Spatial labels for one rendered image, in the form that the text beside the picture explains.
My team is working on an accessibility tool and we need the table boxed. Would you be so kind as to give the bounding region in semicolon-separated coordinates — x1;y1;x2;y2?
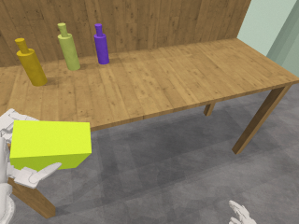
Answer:
0;0;299;219

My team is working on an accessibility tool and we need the right robot hand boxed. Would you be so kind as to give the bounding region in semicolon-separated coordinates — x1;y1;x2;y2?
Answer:
229;200;257;224

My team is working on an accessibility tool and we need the sponge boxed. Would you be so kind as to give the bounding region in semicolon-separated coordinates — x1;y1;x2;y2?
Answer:
9;119;92;172

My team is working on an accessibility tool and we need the left robot hand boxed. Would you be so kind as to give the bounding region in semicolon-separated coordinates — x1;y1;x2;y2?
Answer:
0;108;62;189

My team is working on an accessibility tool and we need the robot left forearm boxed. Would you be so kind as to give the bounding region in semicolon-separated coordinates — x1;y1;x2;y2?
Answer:
0;183;16;224

